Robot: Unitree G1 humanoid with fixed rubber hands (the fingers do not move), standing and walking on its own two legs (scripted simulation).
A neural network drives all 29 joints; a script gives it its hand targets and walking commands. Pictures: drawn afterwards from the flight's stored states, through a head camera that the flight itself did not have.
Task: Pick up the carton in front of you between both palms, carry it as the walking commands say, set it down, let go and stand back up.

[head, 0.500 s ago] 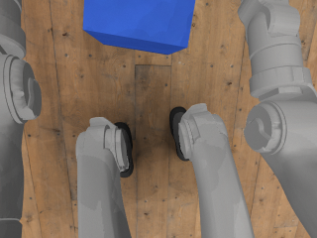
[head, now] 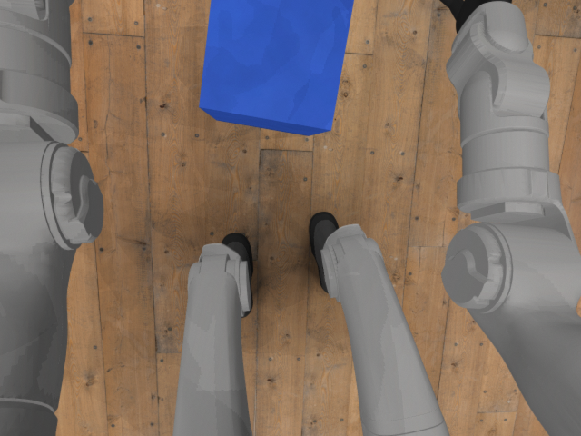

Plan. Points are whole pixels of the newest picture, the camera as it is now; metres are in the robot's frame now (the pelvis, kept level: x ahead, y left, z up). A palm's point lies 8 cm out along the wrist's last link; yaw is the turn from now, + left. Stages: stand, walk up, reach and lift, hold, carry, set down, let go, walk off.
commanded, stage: set down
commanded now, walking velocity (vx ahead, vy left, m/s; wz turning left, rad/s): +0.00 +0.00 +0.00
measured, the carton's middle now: (272, 70) +0.54 -0.02 -0.45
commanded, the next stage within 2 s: let go in 0.16 s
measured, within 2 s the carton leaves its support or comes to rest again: neither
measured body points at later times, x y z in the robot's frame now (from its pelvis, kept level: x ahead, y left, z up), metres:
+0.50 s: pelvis +0.04 -0.01 +0.12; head +0.33 +0.01 +0.46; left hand +0.52 +0.20 -0.01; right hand +0.47 -0.21 -0.01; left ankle +0.07 +0.10 -0.54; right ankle +0.10 -0.13 -0.54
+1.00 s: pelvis +0.09 -0.02 +0.19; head +0.20 -0.01 +0.63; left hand +0.36 +0.21 +0.09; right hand +0.30 -0.25 +0.11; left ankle +0.07 +0.10 -0.54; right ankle +0.10 -0.13 -0.54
